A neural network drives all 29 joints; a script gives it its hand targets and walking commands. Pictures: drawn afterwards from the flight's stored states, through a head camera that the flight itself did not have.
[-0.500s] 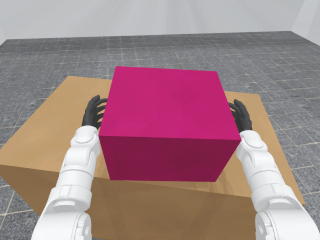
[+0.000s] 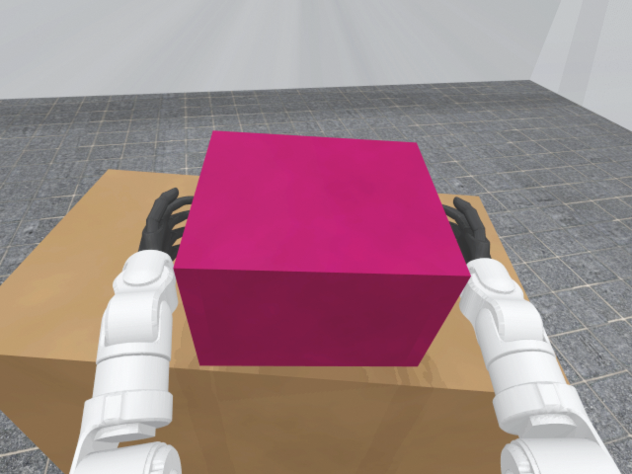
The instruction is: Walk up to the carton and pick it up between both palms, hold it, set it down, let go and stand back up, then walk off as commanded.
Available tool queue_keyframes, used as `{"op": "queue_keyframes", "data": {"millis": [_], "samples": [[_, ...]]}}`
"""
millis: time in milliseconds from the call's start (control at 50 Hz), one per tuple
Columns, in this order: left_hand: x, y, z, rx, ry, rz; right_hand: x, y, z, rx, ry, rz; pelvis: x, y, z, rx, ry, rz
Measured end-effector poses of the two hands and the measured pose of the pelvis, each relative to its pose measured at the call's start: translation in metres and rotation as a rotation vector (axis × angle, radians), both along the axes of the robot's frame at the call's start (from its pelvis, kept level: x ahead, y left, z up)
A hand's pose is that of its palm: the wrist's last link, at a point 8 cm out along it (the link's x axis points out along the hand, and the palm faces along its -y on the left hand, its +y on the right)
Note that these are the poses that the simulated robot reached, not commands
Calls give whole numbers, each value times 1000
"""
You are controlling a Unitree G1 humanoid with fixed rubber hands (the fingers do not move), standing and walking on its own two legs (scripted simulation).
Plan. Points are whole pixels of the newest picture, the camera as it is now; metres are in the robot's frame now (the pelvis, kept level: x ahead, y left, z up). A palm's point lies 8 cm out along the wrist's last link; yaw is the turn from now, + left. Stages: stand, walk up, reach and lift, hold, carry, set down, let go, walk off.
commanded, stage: reach and lift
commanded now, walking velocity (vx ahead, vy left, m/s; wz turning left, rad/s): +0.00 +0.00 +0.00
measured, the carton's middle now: (314, 247) +0.41 +0.01 +0.12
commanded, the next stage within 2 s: hold in 0.94 s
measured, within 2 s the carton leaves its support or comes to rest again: neither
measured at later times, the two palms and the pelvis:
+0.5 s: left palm (156, 244) +0.35 +0.20 +0.17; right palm (479, 254) +0.35 -0.19 +0.17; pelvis -0.01 +0.00 +0.00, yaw +0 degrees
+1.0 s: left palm (150, 231) +0.35 +0.20 +0.19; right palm (480, 241) +0.35 -0.19 +0.19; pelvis +0.00 +0.00 +0.00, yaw +0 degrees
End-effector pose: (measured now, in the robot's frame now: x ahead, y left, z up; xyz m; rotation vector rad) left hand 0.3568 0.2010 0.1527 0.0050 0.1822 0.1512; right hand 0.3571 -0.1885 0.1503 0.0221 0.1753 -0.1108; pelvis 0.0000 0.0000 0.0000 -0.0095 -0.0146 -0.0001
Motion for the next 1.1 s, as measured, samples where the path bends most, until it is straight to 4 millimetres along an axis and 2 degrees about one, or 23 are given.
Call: {"op": "queue_keyframes", "data": {"millis": [100,200,300,500,740,960,1100], "samples": [[0,-3,8,14,-12,-9,-2,-3,6,2,-13,-4,-1,1,0,-1,0,1],[3,-9,10,25,11,-22,-4,-9,3,6,10,-16,-2,2,0,-1,-1,-6],[-2,-11,15,43,-9,-29,-10,-11,7,3,-14,-17,0,2,0,-2,-8,-6],[-8,-4,19,13,-11,-7,-8,-4,16,8,-16,-1,-5,-2,0,0,-14,1],[0,0,27,29,3,-9,0,0,22,3,-3,1,-7,-2,0,1,-2,11],[-4,0,36,15,-27,-13,-5,0,34,19,-33,-5,0,2,0,-2,-20,4],[-10,-2,37,15,-14,-4,-8,-2,35,20,-22,2,-2,2,0,-2,-34,0]]}}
